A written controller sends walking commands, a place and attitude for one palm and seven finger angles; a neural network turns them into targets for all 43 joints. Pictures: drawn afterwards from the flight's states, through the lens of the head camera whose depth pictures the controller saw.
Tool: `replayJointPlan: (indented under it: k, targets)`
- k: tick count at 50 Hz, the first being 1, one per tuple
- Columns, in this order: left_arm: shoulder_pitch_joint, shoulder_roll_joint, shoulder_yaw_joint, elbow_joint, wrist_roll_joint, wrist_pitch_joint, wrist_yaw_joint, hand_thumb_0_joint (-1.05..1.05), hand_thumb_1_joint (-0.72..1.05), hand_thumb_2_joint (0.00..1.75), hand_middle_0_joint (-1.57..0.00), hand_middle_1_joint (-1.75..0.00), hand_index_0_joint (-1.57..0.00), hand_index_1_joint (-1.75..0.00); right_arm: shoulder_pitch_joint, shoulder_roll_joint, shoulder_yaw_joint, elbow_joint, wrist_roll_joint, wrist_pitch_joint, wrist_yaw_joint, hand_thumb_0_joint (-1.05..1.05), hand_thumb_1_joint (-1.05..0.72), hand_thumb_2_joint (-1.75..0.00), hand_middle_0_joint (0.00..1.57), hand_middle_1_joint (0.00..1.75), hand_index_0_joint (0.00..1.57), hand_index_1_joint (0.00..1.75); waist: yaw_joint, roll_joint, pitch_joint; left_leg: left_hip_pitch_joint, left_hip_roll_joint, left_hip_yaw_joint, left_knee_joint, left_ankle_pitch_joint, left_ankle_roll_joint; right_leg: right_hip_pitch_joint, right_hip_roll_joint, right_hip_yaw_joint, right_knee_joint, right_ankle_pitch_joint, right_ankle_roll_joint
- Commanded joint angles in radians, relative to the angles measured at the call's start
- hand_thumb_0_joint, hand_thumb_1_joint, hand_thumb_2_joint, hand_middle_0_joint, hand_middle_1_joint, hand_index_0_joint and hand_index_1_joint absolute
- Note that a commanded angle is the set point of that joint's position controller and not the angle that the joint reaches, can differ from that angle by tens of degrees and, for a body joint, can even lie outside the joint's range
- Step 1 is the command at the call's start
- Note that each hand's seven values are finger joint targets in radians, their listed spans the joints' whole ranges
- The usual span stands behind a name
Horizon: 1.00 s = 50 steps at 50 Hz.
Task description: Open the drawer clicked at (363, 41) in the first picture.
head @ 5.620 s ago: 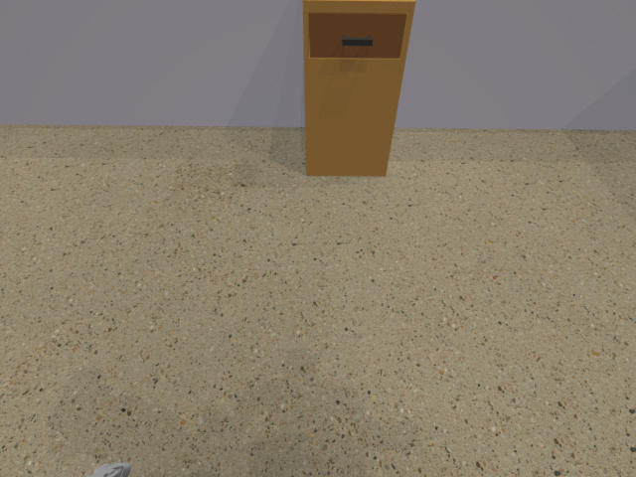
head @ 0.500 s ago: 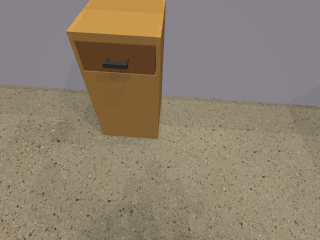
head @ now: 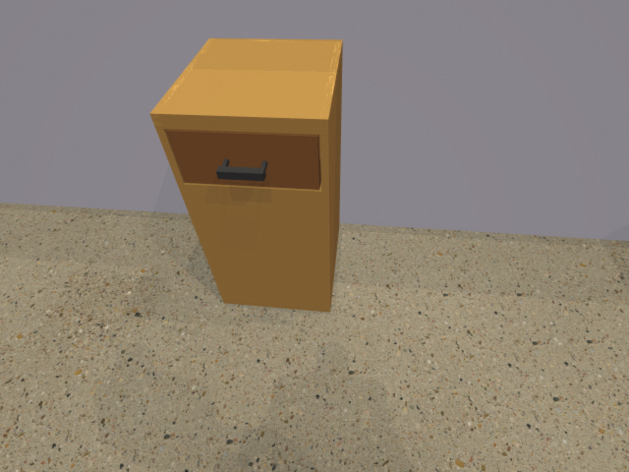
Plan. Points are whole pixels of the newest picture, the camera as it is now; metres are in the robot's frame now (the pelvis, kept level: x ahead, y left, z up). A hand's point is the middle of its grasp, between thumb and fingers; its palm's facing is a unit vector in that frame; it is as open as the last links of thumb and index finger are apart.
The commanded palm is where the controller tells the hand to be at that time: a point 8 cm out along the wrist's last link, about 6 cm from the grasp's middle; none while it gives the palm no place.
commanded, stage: take the last steps up to it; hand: left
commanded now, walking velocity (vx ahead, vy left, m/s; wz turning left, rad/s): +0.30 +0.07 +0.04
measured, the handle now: (243, 168) +0.78 +0.23 -0.09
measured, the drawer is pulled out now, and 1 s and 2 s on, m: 0.00 0.00 0.00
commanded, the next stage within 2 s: come to a stop and stand still in 0.52 s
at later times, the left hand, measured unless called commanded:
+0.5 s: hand out of the picture +0.14 +0.27 -0.18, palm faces +0.06 -0.99 -0.15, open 7.4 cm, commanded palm none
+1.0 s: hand (192, 352) +0.34 +0.25 -0.17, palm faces +0.03 -0.97 -0.22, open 7.3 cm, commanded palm none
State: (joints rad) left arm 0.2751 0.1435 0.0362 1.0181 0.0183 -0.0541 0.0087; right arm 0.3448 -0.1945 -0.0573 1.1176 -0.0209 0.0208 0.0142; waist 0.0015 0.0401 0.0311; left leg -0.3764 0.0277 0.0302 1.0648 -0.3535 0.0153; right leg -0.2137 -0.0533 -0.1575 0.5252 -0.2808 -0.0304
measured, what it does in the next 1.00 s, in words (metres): walks ahead: left foot, then right foot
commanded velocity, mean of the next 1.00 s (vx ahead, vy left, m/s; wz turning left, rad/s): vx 0.04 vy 0.03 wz -0.01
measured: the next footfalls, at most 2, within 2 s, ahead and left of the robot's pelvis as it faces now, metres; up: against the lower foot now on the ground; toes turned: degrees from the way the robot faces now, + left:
left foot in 0.32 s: +0.22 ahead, +0.18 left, +0.00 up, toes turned +9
right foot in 0.78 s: +0.30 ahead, +0.02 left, +0.00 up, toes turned -7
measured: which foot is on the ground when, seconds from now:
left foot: up 0.00-0.30, down 0.32-0.80, up 0.82-1.00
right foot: down 0.00-0.34, up 0.36-0.76, down 0.78-1.00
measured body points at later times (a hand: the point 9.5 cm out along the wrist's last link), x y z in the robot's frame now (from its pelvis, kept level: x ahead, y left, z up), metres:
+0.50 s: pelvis +0.16 +0.09 +0.00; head +0.18 +0.11 +0.45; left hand +0.14 +0.32 -0.17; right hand +0.23 -0.14 -0.14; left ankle +0.18 +0.17 -0.74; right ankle +0.11 -0.04 -0.65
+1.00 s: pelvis +0.24 +0.08 +0.00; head +0.30 +0.07 +0.44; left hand +0.34 +0.31 -0.15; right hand +0.25 -0.14 -0.17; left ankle +0.18 +0.20 -0.67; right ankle +0.30 -0.03 -0.74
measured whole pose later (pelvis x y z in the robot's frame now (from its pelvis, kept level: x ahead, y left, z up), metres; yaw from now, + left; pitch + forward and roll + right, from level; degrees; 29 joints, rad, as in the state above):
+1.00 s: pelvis +0.24 +0.08 +0.00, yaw +1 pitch +0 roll +1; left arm 0.10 0.13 0.04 0.98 0.02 0.02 0.04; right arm 0.23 -0.15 -0.07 1.07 0.00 0.06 -0.03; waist -0.02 0.02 0.11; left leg -0.37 0.00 0.02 1.02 -0.54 -0.04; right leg -0.34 -0.07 -0.12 0.53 -0.19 -0.03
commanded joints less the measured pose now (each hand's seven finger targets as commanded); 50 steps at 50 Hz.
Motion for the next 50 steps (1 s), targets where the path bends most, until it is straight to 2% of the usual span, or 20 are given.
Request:
replayJointPlan:
  k: [1,7,11,13,15,16,17,19,21,23,26,31,35,37,39,40,41,42,46,50]
  targets:
    - [0.095,0.121,0.02,-0.001,0.006,-0.02,0.012,0.0,0.9,0.9,-0.2,-0.3,-0.2,-0.3,-0.021,-0.019,-0.008,-0.079,-0.009,-0.026,0.009,0.0,-0.9,-0.9,0.2,0.3,0.2,0.3,0.002,-0.153,0.084,-0.178,0.085,-0.01,0.011,0.138,-0.026,-0.004,-0.251,0.225,-0.396,-0.047,-0.064]
    - [0.167,0.148,0.025,0.051,0.007,-0.03,0.007,0.0,0.9,0.9,-0.2,-0.3,-0.2,-0.3,-0.144,-0.011,-0.004,-0.131,-0.002,-0.037,0.024,0.0,-0.9,-0.9,0.2,0.3,0.2,0.3,0.033,-0.161,0.084,-0.212,0.088,0.048,-0.235,0.174,-0.038,0.103,-0.243,0.152,-0.376,0.111,-0.095]
    - [0.154,0.165,0.033,0.064,0.012,-0.021,0.009,0.0,0.9,0.9,-0.2,-0.3,-0.2,-0.3,-0.193,-0.006,-0.001,-0.159,0.002,-0.05,0.031,0.0,-0.9,-0.9,0.2,0.3,0.2,0.3,0.035,-0.195,0.099,-0.087,0.071,0.07,-0.379,0.144,-0.016,0.052,-0.255,0.132,-0.339,0.072,-0.089]
    - [0.146,0.168,0.038,0.067,0.011,-0.012,0.01,0.0,0.9,0.9,-0.2,-0.3,-0.2,-0.3,-0.162,-0.015,-0.003,-0.153,0.002,-0.058,0.026,0.0,-0.9,-0.9,0.2,0.3,0.2,0.3,0.014,-0.18,0.094,0.026,0.051,0.09,-0.453,0.131,-0.005,0.022,-0.248,0.124,-0.282,0.074,-0.08]
    - [0.124,0.141,0.037,0.064,0.009,-0.001,0.008,0.0,0.9,0.9,-0.2,-0.3,-0.2,-0.3,0.036,-0.078,-0.016,-0.093,-0.005,-0.073,0.01,0.0,-0.9,-0.9,0.2,0.3,0.2,0.3,-0.073,-0.03,0.009,0.315,0.039,0.079,-0.585,0.126,0.0,-0.066,-0.168,0.048,-0.009,0.09,-0.043]
    - [0.168,0.08,0.029,0.049,-0.001,0.004,0.001,0.0,0.9,0.9,-0.2,-0.3,-0.2,-0.3,0.158,-0.184,-0.039,-0.066,-0.021,-0.083,-0.006,0.0,-0.9,-0.9,0.2,0.3,0.2,0.3,-0.1,0.229,-0.088,0.476,0.24,-0.188,-0.68,0.106,0.057,-0.212,-0.047,-0.027,0.295,-0.096,0.002]
    - [0.146,0.056,0.021,0.014,-0.002,0.002,-0.003,0.0,0.9,0.9,-0.2,-0.3,-0.2,-0.3,0.23,-0.239,-0.046,-0.054,-0.01,-0.074,-0.019,0.0,-0.9,-0.9,0.2,0.3,0.2,0.3,-0.11,0.317,-0.109,0.512,0.376,-0.416,-0.804,0.13,0.126,-0.354,0.037,0.012,0.536,-0.337,0.014]
    - [0.082,0.068,0.023,0.013,0.0,0.008,0.0,0.0,0.9,0.9,-0.2,-0.3,-0.2,-0.3,0.082,-0.175,-0.033,-0.087,-0.001,-0.068,-0.034,0.0,-0.9,-0.9,0.2,0.3,0.2,0.3,-0.069,0.187,-0.062,0.368,0.374,-0.363,-0.847,0.001,0.142,-0.417,-0.048,0.128,0.722,-0.209,-0.006]
    - [0.056,0.064,0.027,0.032,0.009,0.011,-0.013,0.0,0.9,0.9,-0.2,-0.3,-0.2,-0.3,-0.003,-0.077,-0.002,-0.106,-0.003,-0.084,-0.036,0.0,-0.9,-0.9,0.2,0.3,0.2,0.3,-0.029,0.058,0.031,0.212,0.299,-0.208,-0.871,0.144,0.123,-0.36,-0.085,0.137,0.688,-0.071,0.009]
    - [0.098,0.039,0.025,0.046,0.011,0.025,-0.012,0.0,0.9,0.9,-0.2,-0.3,-0.2,-0.3,-0.018,-0.05,0.003,-0.104,0.0,-0.099,-0.041,0.0,-0.9,-0.9,0.2,0.3,0.2,0.3,0.003,0.046,0.002,0.212,0.265,-0.104,-0.868,0.331,0.129,-0.314,-0.081,0.128,0.633,-0.031,0.028]
    - [0.09,0.041,0.022,0.042,0.009,0.039,-0.008,0.0,0.9,0.9,-0.2,-0.3,-0.2,-0.3,-0.001,-0.051,0.008,-0.093,0.003,-0.105,-0.046,0.0,-0.9,-0.9,0.2,0.3,0.2,0.3,0.017,0.024,-0.015,0.263,0.258,-0.059,-0.857,0.531,0.149,-0.322,-0.072,0.126,0.559,0.001,0.047]
    - [-0.028,0.051,0.015,-0.006,0.007,0.048,-0.009,0.0,0.9,0.9,-0.2,-0.3,-0.2,-0.3,0.033,-0.059,0.008,-0.065,0.0,-0.095,-0.046,0.0,-0.9,-0.9,0.2,0.3,0.2,0.3,0.001,0.046,0.023,0.298,0.249,-0.016,-0.835,0.612,0.161,-0.313,-0.061,0.107,0.36,0.02,0.05]
    - [-0.056,0.043,-0.001,-0.008,-0.001,0.053,0.011,0.0,0.9,0.9,-0.2,-0.3,-0.2,-0.3,0.018,-0.056,0.017,-0.044,-0.002,-0.073,-0.056,0.0,-0.9,-0.9,0.2,0.3,0.2,0.3,0.001,0.059,0.028,0.265,0.237,0.011,-0.729,0.858,0.121,-0.135,-0.021,0.089,0.147,0.044,0.042]
    - [-0.016,0.072,0.003,-0.001,0.0,0.056,0.018,0.0,0.9,0.9,-0.2,-0.3,-0.2,-0.3,0.002,-0.059,0.012,-0.032,0.004,-0.057,-0.059,0.0,-0.9,-0.9,0.2,0.3,0.2,0.3,0.025,0.044,0.022,0.263,0.209,0.021,-0.66,0.776,0.081,-0.053,-0.021,0.076,0.001,0.153,0.042]
    - [0.031,0.152,0.015,0.004,0.003,0.048,0.029,0.0,0.9,0.9,-0.2,-0.3,-0.2,-0.3,0.034,-0.031,0.006,-0.035,0.015,-0.047,-0.056,0.0,-0.9,-0.9,0.2,0.3,0.2,0.3,0.025,-0.071,-0.014,0.15,0.119,0.041,-0.552,0.525,0.009,0.11,-0.107,0.192,-0.037,0.682,0.009]
    - [0.035,0.181,0.021,0.004,0.001,0.046,0.032,0.0,0.9,0.9,-0.2,-0.3,-0.2,-0.3,0.067,-0.019,-0.001,-0.035,0.02,-0.035,-0.053,0.0,-0.9,-0.9,0.2,0.3,0.2,0.3,0.009,-0.099,-0.036,0.087,0.06,0.064,-0.478,0.285,-0.018,0.155,-0.232,0.264,0.01,0.947,-0.061]
    - [0.058,0.217,0.033,0.007,-0.002,0.04,0.037,0.0,0.9,0.9,-0.2,-0.3,-0.2,-0.3,0.083,-0.002,-0.003,-0.034,0.024,-0.016,-0.051,0.0,-0.9,-0.9,0.2,0.3,0.2,0.3,0.015,-0.229,-0.123,0.052,0.003,0.082,-0.335,-0.071,-0.042,0.221,-0.322,0.33,-0.02,1.139,-0.159]
    - [0.069,0.225,0.039,0.004,-0.001,0.041,0.042,0.0,0.9,0.9,-0.2,-0.3,-0.2,-0.3,0.045,-0.013,-0.008,-0.051,0.026,-0.007,-0.053,0.0,-0.9,-0.9,0.2,0.3,0.2,0.3,0.042,-0.282,-0.169,0.03,-0.013,0.048,-0.157,-0.285,-0.042,0.228,-0.37,0.367,-0.064,1.192,-0.22]
    - [-0.073,0.198,0.049,-0.063,0.008,0.063,0.054,0.0,0.9,0.9,-0.2,-0.3,-0.2,-0.3,-0.024,-0.011,-0.016,-0.082,0.022,0.02,-0.048,0.0,-0.9,-0.9,0.2,0.3,0.2,0.3,0.014,-0.111,-0.132,-0.023,-0.008,-0.063,0.049,-0.22,-0.044,0.092,-0.32,0.289,-0.112,0.866,-0.199]
    - [-0.132,0.202,0.057,-0.099,0.018,0.07,0.048,0.0,0.9,0.9,-0.2,-0.3,-0.2,-0.3,-0.005,0.0,-0.015,-0.105,0.015,0.032,-0.034,0.0,-0.9,-0.9,0.2,0.3,0.2,0.3,-0.006,-0.207,-0.126,0.035,-0.007,-0.028,-0.107,-0.16,-0.055,0.007,-0.263,0.24,-0.163,0.566,-0.156]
